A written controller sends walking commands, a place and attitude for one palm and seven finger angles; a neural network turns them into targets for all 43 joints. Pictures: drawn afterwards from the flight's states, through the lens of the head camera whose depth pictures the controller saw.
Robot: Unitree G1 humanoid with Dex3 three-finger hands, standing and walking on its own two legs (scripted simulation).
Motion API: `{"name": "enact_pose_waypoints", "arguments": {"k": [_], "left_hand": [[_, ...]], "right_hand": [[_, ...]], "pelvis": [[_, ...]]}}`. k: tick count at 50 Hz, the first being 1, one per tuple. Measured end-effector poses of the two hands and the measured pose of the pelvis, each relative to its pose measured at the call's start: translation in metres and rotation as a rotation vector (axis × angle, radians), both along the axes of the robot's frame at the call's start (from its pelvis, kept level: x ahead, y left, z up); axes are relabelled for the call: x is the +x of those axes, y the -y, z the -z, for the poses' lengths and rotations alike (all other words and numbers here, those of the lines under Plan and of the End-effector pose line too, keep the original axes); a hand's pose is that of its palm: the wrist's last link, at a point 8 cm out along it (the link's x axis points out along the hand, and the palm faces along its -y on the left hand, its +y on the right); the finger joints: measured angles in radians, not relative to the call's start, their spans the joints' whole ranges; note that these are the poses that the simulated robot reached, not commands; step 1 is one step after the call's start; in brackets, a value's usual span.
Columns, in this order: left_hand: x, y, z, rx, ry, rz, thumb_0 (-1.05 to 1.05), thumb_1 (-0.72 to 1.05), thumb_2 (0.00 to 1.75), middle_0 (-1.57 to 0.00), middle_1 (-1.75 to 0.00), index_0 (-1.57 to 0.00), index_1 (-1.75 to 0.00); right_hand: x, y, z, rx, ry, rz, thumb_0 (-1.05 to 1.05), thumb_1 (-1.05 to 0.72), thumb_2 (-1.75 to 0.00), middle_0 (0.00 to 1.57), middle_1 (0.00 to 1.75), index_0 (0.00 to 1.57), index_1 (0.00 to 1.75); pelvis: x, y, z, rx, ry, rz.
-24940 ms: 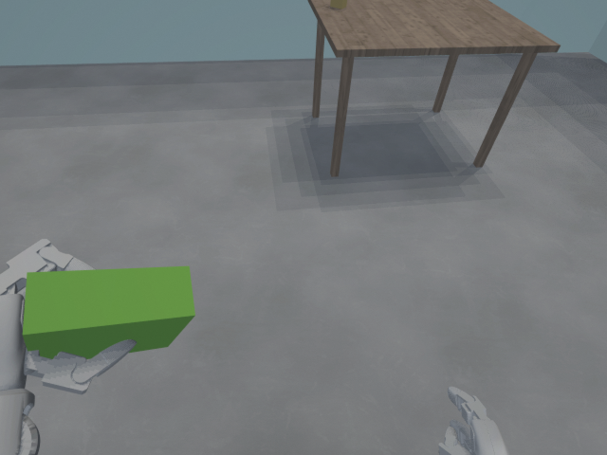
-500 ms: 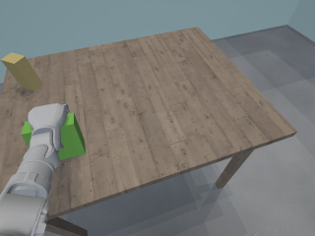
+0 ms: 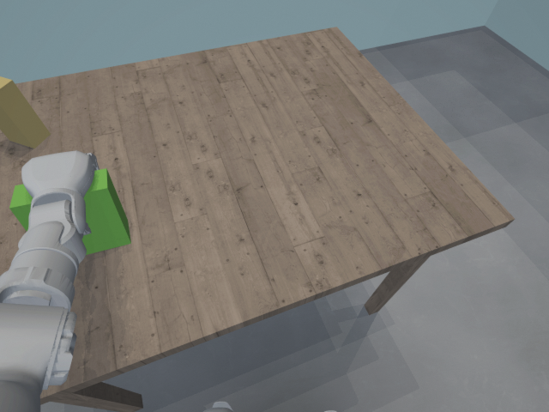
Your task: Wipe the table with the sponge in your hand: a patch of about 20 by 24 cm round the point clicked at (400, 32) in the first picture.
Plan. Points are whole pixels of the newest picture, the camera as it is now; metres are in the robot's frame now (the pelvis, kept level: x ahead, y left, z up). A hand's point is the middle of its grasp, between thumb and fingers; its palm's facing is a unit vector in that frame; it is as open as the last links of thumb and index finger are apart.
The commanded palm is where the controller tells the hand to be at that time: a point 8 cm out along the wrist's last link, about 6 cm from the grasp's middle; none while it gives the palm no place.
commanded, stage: wipe forward along the first lane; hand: left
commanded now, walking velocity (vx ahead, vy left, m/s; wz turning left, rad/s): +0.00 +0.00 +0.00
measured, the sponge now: (83, 226) +0.41 +0.33 -0.02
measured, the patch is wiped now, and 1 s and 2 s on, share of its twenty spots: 0.40 0.45 0.60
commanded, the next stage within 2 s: slide across to the middle lane in 0.14 s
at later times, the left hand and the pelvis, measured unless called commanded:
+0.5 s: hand (82, 182) +0.46 +0.32 +0.04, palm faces -0.14 +0.04 -0.99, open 9.6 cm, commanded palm +0.45 +0.29 +0.09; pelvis +0.01 +0.01 +0.00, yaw +0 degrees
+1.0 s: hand (121, 173) +0.48 +0.27 +0.03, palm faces -0.13 +0.03 -0.99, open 9.7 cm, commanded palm +0.46 +0.24 +0.08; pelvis +0.03 +0.00 +0.01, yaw +0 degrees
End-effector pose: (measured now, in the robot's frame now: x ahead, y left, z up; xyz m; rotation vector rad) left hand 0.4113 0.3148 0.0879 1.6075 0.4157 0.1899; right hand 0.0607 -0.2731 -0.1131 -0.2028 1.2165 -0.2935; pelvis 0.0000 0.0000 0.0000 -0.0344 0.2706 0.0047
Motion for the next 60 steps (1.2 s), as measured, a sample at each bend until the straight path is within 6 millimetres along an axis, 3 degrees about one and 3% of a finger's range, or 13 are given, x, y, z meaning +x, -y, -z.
{"name": "enact_pose_waypoints", "arguments": {"k": [15,23,39,53,60], "left_hand": [[0.022,-0.011,0.000,0.003,-0.011,-0.011,0.02,-0.54,1.15,-0.82,-1.36,-0.81,-1.40],[0.030,0.000,-0.003,0.022,0.004,0.007,0.01,-0.53,1.15,-0.80,-1.38,-0.80,-1.41],[0.051,0.040,-0.005,-0.010,0.015,0.032,0.00,-0.52,1.14,-0.78,-1.40,-0.78,-1.44],[0.053,0.063,-0.002,-0.006,0.019,0.015,0.00,-0.51,1.14,-0.78,-1.41,-0.77,-1.45],[0.041,0.072,-0.001,-0.022,0.043,0.029,-0.01,-0.50,1.14,-0.77,-1.42,-0.76,-1.46]], "right_hand": [[-0.024,-0.001,0.001,-0.012,-0.068,0.029,0.00,-0.90,-0.90,0.20,0.30,0.20,0.30],[-0.028,-0.006,0.002,-0.003,-0.092,0.047,0.00,-0.90,-0.90,0.20,0.30,0.20,0.30],[0.007,-0.014,0.000,0.045,-0.043,0.043,0.00,-0.90,-0.90,0.20,0.30,0.20,0.30],[0.040,-0.005,-0.001,0.058,-0.017,0.015,0.00,-0.90,-0.90,0.20,0.30,0.20,0.30],[0.048,-0.002,-0.002,0.065,-0.003,0.013,0.00,-0.91,-0.90,0.20,0.30,0.20,0.30]], "pelvis": [[0.001,-0.004,0.004,-0.008,-0.038,0.003],[0.004,-0.006,0.002,-0.011,-0.035,-0.003],[0.024,-0.005,-0.006,-0.003,-0.014,0.004],[0.034,0.004,-0.009,0.003,-0.003,-0.004],[0.038,0.007,-0.010,0.008,0.015,0.002]]}}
